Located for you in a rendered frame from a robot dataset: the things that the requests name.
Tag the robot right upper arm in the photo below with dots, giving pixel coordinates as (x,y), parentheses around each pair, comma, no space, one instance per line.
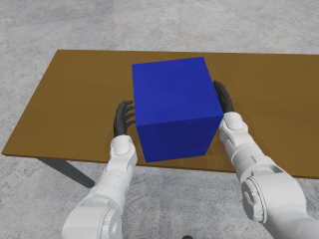
(276,201)

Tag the table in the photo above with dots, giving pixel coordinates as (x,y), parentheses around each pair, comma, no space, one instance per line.
(71,114)

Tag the robot left upper arm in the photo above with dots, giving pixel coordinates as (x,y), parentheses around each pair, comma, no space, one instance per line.
(93,222)

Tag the carton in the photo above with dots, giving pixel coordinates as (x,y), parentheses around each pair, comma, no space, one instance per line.
(177,109)

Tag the left robot hand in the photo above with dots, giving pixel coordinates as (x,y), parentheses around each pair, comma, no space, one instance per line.
(120,122)

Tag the right robot hand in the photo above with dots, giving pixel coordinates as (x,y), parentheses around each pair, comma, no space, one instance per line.
(223,97)

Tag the right robot forearm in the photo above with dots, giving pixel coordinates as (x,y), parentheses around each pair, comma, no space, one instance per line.
(244,154)

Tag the left robot forearm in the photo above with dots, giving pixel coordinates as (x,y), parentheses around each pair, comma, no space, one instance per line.
(115,181)

